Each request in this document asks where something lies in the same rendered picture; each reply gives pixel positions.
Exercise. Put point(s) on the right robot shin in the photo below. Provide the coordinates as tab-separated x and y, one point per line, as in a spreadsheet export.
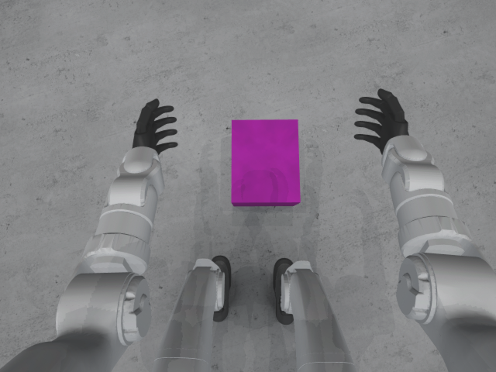
302	264

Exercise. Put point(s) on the right robot hand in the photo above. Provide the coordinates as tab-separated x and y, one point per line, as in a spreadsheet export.
392	119

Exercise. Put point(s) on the carton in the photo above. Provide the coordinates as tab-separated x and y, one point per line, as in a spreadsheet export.
265	163

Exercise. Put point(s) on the right robot upper arm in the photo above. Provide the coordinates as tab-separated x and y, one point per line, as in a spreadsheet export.
453	298

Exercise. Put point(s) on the left robot foot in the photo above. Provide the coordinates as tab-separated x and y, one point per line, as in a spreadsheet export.
224	266

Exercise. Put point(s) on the right robot forearm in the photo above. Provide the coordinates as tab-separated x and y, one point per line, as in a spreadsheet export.
426	216

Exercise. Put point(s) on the left robot hand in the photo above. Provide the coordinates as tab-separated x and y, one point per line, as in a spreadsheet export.
146	127

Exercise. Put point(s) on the left robot forearm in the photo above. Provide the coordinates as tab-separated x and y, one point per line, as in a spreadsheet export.
120	243

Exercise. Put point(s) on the left robot upper arm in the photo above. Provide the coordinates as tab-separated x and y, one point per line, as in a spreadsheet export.
100	315

